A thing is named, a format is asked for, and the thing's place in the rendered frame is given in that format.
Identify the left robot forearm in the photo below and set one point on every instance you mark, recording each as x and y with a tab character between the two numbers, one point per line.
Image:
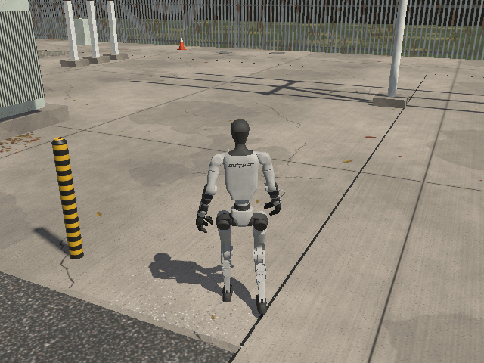
204	204

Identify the robot right hand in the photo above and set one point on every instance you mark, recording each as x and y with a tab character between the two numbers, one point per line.
277	208

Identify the humanoid robot torso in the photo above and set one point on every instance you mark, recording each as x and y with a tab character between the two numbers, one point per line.
241	179

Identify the robot left upper arm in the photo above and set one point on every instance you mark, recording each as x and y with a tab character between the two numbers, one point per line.
213	173

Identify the robot right upper arm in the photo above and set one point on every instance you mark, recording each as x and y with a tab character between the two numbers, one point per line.
268	171

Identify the humanoid robot head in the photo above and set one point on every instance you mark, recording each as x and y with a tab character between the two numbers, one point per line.
240	131

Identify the right robot forearm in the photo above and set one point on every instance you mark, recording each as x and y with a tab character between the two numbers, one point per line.
275	197

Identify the robot left hand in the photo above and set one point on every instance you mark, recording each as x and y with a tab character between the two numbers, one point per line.
200	221

